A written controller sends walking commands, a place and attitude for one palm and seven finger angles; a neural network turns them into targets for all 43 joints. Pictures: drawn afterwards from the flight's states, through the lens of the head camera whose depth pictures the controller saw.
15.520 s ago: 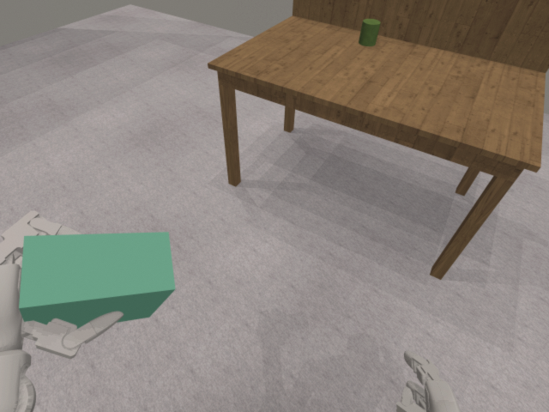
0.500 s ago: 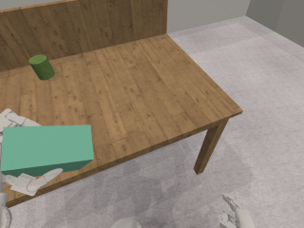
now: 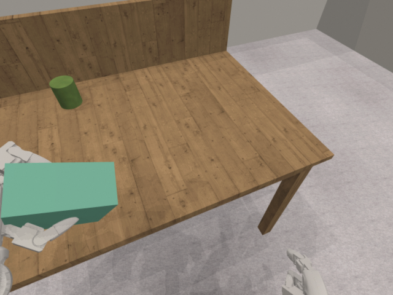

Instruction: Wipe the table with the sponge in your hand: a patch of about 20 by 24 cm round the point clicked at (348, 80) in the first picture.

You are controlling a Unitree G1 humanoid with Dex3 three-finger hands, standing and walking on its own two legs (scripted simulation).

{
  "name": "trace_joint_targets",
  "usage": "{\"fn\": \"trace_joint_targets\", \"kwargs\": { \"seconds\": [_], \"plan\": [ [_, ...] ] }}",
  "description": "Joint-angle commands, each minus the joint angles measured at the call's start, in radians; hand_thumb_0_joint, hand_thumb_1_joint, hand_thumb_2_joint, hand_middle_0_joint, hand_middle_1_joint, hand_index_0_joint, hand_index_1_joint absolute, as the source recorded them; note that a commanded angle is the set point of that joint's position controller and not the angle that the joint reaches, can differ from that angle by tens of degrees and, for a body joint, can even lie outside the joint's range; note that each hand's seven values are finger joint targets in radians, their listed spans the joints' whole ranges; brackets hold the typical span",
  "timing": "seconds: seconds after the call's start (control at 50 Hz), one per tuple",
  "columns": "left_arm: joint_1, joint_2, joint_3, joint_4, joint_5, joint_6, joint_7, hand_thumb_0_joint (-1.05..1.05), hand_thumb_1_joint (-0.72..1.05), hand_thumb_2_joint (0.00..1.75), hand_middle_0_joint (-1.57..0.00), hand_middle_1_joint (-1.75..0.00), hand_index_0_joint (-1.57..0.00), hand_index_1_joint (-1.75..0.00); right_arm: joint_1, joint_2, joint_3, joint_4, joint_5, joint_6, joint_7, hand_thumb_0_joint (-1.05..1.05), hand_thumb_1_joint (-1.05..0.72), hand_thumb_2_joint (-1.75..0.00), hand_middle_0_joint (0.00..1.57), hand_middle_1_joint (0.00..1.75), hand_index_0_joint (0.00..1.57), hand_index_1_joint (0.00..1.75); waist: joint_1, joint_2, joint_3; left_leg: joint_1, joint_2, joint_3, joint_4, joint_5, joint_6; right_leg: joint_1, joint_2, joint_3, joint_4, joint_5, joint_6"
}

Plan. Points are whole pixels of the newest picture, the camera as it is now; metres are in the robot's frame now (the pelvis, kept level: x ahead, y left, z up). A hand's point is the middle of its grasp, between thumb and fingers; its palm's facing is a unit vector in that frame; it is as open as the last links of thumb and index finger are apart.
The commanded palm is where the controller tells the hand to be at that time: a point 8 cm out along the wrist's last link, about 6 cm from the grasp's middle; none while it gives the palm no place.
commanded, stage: shuffle to correct the standing spot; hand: left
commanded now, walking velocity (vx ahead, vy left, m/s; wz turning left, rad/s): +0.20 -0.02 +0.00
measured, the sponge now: (77, 196) +0.23 +0.21 +0.14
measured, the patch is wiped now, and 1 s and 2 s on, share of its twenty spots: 0.00 0.00 0.00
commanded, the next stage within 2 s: come to a stop and stand still in 1.68 s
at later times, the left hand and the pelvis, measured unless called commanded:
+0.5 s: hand (51, 189) +0.22 +0.24 +0.17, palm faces +0.38 -0.83 -0.40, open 10.5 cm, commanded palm +0.17 +0.28 +0.19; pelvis +0.01 -0.01 +0.01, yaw +1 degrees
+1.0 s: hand (52, 188) +0.23 +0.24 +0.17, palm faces +0.37 -0.83 -0.42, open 10.5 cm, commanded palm +0.17 +0.28 +0.19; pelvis +0.01 -0.01 +0.01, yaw +1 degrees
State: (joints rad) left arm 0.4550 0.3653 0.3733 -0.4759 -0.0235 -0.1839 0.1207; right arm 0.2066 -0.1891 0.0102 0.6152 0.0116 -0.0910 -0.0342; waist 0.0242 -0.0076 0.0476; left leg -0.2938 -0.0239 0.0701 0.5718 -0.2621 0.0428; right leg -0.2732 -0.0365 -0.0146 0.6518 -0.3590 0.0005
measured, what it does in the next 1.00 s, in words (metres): steps on the spot: right foot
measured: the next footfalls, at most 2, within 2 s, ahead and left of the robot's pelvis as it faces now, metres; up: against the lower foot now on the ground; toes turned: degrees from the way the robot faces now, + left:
right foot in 0.12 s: +0.03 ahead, -0.10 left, +0.00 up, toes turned +0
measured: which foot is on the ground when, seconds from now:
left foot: down 0.00-1.00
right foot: up 0.00-0.10, down 0.12-1.00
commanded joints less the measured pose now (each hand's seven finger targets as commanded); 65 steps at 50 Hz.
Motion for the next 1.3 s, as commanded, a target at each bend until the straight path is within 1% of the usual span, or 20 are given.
{"fn": "trace_joint_targets", "kwargs": {
  "seconds": [0.0,0.06,0.1,0.12,0.14,0.16,0.18,0.26,0.3,0.42,0.52,0.64,0.7,0.86,0.98,1.12,1.16,1.2,1.26,1.28],
  "plan": [
    [-0.111,0.157,0.072,-0.269,0.005,-0.057,0.018,0.0,0.1,1.3,-1.2,-1.6,-1.2,-1.6,-0.102,-0.126,-0.05,-0.167,-0.011,-0.065,-0.019,0.0,-0.9,-0.9,0.2,0.3,0.2,0.3,-0.022,0.182,-0.119,0.14,0.272,-0.34,-0.273,0.259,0.095,-0.081,0.012,-0.024,0.065,-0.087,-0.017],
    [-0.029,0.181,0.103,-0.301,0.005,-0.056,0.021,0.0,0.1,1.3,-1.2,-1.6,-1.2,-1.6,-0.095,-0.133,-0.047,-0.173,-0.002,-0.063,-0.01,0.0,-0.9,-0.9,0.2,0.3,0.2,0.3,-0.011,0.159,-0.192,0.13,0.211,-0.203,-0.155,0.352,0.057,0.073,0.025,-0.06,-0.192,0.082,-0.02],
    [-0.013,0.179,0.116,-0.268,-0.005,-0.057,0.022,0.0,0.1,1.3,-1.2,-1.6,-1.2,-1.6,-0.096,-0.127,-0.044,-0.176,-0.004,-0.052,-0.011,0.0,-0.9,-0.9,0.2,0.3,0.2,0.3,-0.023,0.111,-0.213,0.002,0.159,-0.165,-0.105,0.227,0.018,0.231,-0.009,-0.011,-0.254,0.29,-0.043],
    [0.001,0.168,0.117,-0.234,-0.011,-0.05,0.02,0.0,0.1,1.3,-1.2,-1.6,-1.2,-1.6,-0.078,-0.124,-0.052,-0.173,-0.001,-0.048,-0.011,0.0,-0.9,-0.9,0.2,0.3,0.2,0.3,-0.029,0.027,-0.216,-0.023,0.122,-0.135,-0.093,0.12,0.001,0.233,-0.036,0.048,-0.235,0.3,-0.063],
    [0.026,0.156,0.113,-0.219,-0.023,-0.042,0.017,0.0,0.1,1.3,-1.2,-1.6,-1.2,-1.6,-0.062,-0.131,-0.065,-0.178,0.004,-0.04,-0.013,0.0,-0.9,-0.9,0.2,0.3,0.2,0.3,-0.031,-0.062,-0.202,0.0,0.085,-0.108,-0.048,0.089,-0.007,0.174,-0.072,0.127,-0.25,0.29,-0.09],
    [0.053,0.167,0.125,-0.21,-0.037,-0.033,0.019,0.0,0.1,1.3,-1.2,-1.6,-1.2,-1.6,-0.062,-0.129,-0.066,-0.175,0.01,-0.035,-0.016,0.0,-0.9,-0.9,0.2,0.3,0.2,0.3,-0.039,-0.066,-0.184,0.039,0.073,-0.087,-0.027,0.084,-0.009,0.114,-0.097,0.162,-0.269,0.296,-0.105],
    [0.025,0.154,0.111,-0.219,-0.039,-0.033,0.02,0.0,0.1,1.3,-1.2,-1.6,-1.2,-1.6,-0.068,-0.126,-0.058,-0.175,0.005,-0.029,-0.018,0.0,-0.9,-0.9,0.2,0.3,0.2,0.3,-0.038,-0.023,-0.174,0.055,0.076,-0.08,-0.041,0.088,-0.009,0.088,-0.103,0.158,-0.26,0.285,-0.108],
    [-0.071,0.172,0.102,-0.234,-0.026,-0.032,0.025,0.0,0.1,1.3,-1.2,-1.6,-1.2,-1.6,-0.114,-0.128,-0.048,-0.178,0.005,-0.031,-0.035,0.0,-0.9,-0.9,0.2,0.3,0.2,0.3,-0.028,0.116,-0.141,0.07,0.152,-0.176,-0.167,0.155,0.019,0.079,-0.014,0.049,-0.174,0.262,-0.048],
    [-0.072,0.158,0.084,-0.221,-0.019,-0.03,0.023,0.0,0.1,1.3,-1.2,-1.6,-1.2,-1.6,-0.111,-0.126,-0.047,-0.185,0.002,-0.031,-0.038,0.0,-0.9,-0.9,0.2,0.3,0.2,0.3,-0.022,0.114,-0.145,0.048,0.173,-0.199,-0.18,0.171,0.031,0.11,-0.001,0.014,-0.168,0.251,-0.036],
    [-0.02,0.161,0.089,-0.25,-0.024,-0.032,0.026,0.0,0.1,1.3,-1.2,-1.6,-1.2,-1.6,-0.097,-0.128,-0.054,-0.188,0.003,-0.028,-0.032,0.0,-0.9,-0.9,0.2,0.3,0.2,0.3,-0.025,0.07,-0.175,0.038,0.132,-0.153,-0.118,0.175,0.018,0.147,-0.031,0.056,-0.209,0.317,-0.057],
    [-0.034,0.159,0.092,-0.23,-0.032,-0.027,0.028,0.0,0.1,1.3,-1.2,-1.6,-1.2,-1.6,-0.096,-0.128,-0.054,-0.187,0.002,-0.02,-0.036,0.0,-0.9,-0.9,0.2,0.3,0.2,0.3,-0.031,0.058,-0.147,0.023,0.116,-0.138,-0.111,0.09,0.012,0.114,-0.044,0.087,-0.233,0.265,-0.068],
    [-0.046,0.162,0.091,-0.21,-0.032,-0.02,0.027,0.0,0.1,1.3,-1.2,-1.6,-1.2,-1.6,-0.098,-0.123,-0.051,-0.186,0.0,-0.017,-0.038,0.0,-0.9,-0.9,0.2,0.3,0.2,0.3,-0.03,0.027,-0.142,0.031,0.109,-0.13,-0.092,0.083,0.017,0.107,-0.053,0.1,-0.25,0.271,-0.067],
    [-0.049,0.156,0.081,-0.224,-0.032,-0.019,0.026,0.0,0.1,1.3,-1.2,-1.6,-1.2,-1.6,-0.101,-0.124,-0.05,-0.185,0.0,-0.018,-0.036,0.0,-0.9,-0.9,0.2,0.3,0.2,0.3,-0.031,0.024,-0.143,0.037,0.107,-0.129,-0.091,0.109,0.016,0.111,-0.056,0.091,-0.243,0.285,-0.066],
    [-0.034,0.182,0.104,-0.267,-0.028,-0.026,0.033,0.0,0.1,1.3,-1.2,-1.6,-1.2,-1.6,-0.105,-0.127,-0.051,-0.187,0.003,-0.02,-0.038,0.0,-0.9,-0.9,0.2,0.3,0.2,0.3,-0.029,0.101,-0.151,0.042,0.134,-0.17,-0.14,0.137,0.024,0.127,-0.023,0.047,-0.204,0.274,-0.054],
    [-0.006,0.149,0.086,-0.212,-0.034,-0.016,0.027,0.0,0.1,1.3,-1.2,-1.6,-1.2,-1.6,-0.091,-0.125,-0.049,-0.185,0.001,-0.013,-0.038,0.0,-0.9,-0.9,0.2,0.3,0.2,0.3,-0.033,0.032,-0.149,0.019,0.12,-0.148,-0.107,0.107,0.02,0.134,-0.033,0.058,-0.232,0.285,-0.057],
    [-0.043,0.155,0.08,-0.244,-0.029,-0.013,0.03,0.0,0.1,1.3,-1.2,-1.6,-1.2,-1.6,-0.101,-0.127,-0.049,-0.188,0.0,-0.015,-0.037,0.0,-0.9,-0.9,0.2,0.3,0.2,0.3,-0.03,0.052,-0.16,0.041,0.128,-0.156,-0.108,0.157,0.023,0.135,-0.026,0.047,-0.213,0.307,-0.054],
    [-0.041,0.179,0.099,-0.27,-0.03,-0.014,0.033,0.0,0.1,1.3,-1.2,-1.6,-1.2,-1.6,-0.108,-0.126,-0.049,-0.188,0.004,-0.017,-0.039,0.0,-0.9,-0.9,0.2,0.3,0.2,0.3,-0.032,0.076,-0.165,0.065,0.128,-0.156,-0.112,0.18,0.023,0.126,-0.026,0.047,-0.21,0.324,-0.054],
    [-0.03,0.161,0.088,-0.258,-0.031,-0.013,0.032,0.0,0.1,1.3,-1.2,-1.6,-1.2,-1.6,-0.105,-0.124,-0.047,-0.19,-0.001,-0.014,-0.037,0.0,-0.9,-0.9,0.2,0.3,0.2,0.3,-0.03,0.084,-0.168,0.049,0.13,-0.156,-0.108,0.18,0.024,0.139,-0.024,0.04,-0.21,0.319,-0.053],
    [-0.009,0.171,0.102,-0.244,-0.035,-0.01,0.033,0.0,0.1,1.3,-1.2,-1.6,-1.2,-1.6,-0.102,-0.124,-0.049,-0.188,0.004,-0.009,-0.038,0.0,-0.9,-0.9,0.2,0.3,0.2,0.3,-0.034,0.066,-0.163,0.046,0.122,-0.143,-0.096,0.167,0.019,0.137,-0.032,0.051,-0.223,0.332,-0.058],
    [-0.019,0.148,0.079,-0.243,-0.036,-0.011,0.03,0.0,0.1,1.3,-1.2,-1.6,-1.2,-1.6,-0.097,-0.124,-0.047,-0.189,0.003,-0.008,-0.036,0.0,-0.9,-0.9,0.2,0.3,0.2,0.3,-0.034,0.057,-0.159,0.038,0.121,-0.149,-0.099,0.161,0.018,0.137,-0.03,0.048,-0.217,0.319,-0.06]
  ]
}}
